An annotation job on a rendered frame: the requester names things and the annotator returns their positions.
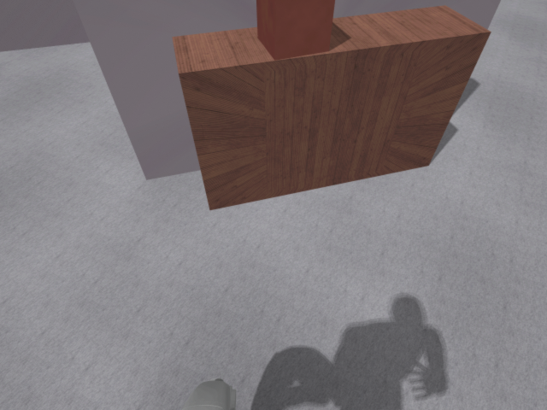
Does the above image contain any robot left thigh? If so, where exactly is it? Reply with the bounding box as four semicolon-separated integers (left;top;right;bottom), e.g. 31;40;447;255
181;380;236;410

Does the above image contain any pedestal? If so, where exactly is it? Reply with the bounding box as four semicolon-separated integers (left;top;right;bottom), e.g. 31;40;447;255
172;5;491;210

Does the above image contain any carton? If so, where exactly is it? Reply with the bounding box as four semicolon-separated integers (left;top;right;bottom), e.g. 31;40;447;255
256;0;335;61

